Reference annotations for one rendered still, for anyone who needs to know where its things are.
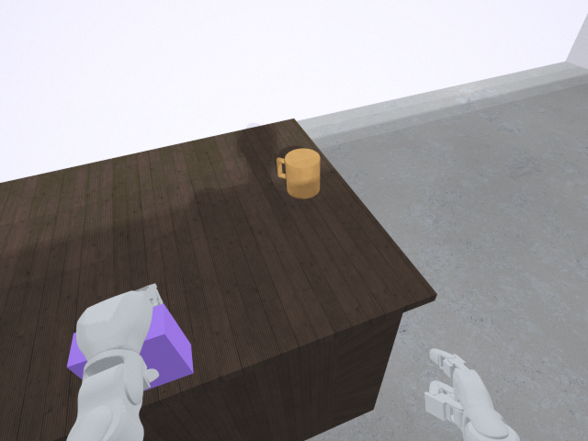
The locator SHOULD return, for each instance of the robot left forearm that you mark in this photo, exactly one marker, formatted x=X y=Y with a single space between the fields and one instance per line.
x=110 y=398

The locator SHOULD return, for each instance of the robot left hand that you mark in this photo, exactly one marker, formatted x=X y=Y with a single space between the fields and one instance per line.
x=121 y=322

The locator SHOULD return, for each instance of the robot right forearm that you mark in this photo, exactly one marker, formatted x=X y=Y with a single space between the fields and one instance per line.
x=481 y=423

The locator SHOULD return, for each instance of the table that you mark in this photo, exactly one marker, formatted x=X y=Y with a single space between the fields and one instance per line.
x=291 y=305

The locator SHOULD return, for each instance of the sponge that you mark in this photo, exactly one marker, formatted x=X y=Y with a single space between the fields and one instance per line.
x=165 y=349

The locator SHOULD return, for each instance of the robot right hand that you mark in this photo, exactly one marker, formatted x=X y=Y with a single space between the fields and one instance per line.
x=447 y=403

